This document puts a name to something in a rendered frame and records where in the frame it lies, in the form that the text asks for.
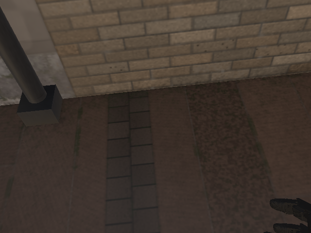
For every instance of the robot right hand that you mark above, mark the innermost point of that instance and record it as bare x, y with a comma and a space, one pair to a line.
297, 207

